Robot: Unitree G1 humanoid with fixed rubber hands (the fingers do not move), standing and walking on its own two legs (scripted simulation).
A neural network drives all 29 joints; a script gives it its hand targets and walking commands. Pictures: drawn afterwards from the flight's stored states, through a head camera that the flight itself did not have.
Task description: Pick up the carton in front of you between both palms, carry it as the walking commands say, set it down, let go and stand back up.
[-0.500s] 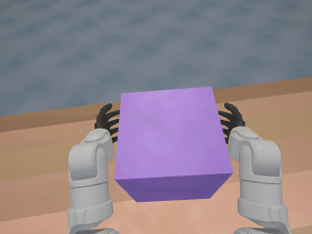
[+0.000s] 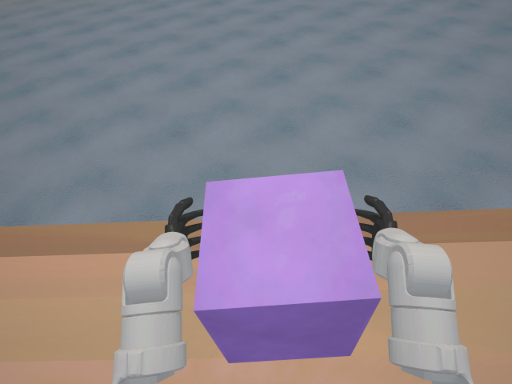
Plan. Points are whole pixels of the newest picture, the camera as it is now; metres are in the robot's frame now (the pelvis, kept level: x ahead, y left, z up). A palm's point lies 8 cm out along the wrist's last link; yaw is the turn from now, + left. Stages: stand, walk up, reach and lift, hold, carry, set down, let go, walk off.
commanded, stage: carry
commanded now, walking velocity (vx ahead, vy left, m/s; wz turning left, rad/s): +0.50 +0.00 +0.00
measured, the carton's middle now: (281, 273) +0.32 +0.01 +0.02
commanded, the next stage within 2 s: none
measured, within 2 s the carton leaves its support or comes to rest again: neither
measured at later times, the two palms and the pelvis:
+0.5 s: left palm (243, 146) +0.70 +0.11 -0.02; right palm (364, 156) +0.66 -0.19 -0.02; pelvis +0.36 +0.00 -0.11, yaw -1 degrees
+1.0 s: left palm (251, 113) +1.04 +0.13 -0.13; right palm (335, 110) +1.06 -0.17 -0.14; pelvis +0.73 -0.05 -0.21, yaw -1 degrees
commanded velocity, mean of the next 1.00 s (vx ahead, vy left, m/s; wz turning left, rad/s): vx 0.50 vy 0.00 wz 0.00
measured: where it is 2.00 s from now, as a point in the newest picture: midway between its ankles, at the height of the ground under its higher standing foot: (289, 205)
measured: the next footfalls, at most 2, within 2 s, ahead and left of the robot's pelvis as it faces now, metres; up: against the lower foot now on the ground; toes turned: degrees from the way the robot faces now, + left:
left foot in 0.32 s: +0.38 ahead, +0.03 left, -0.10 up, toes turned +1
right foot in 0.74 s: +0.71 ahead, -0.09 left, -0.20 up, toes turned -3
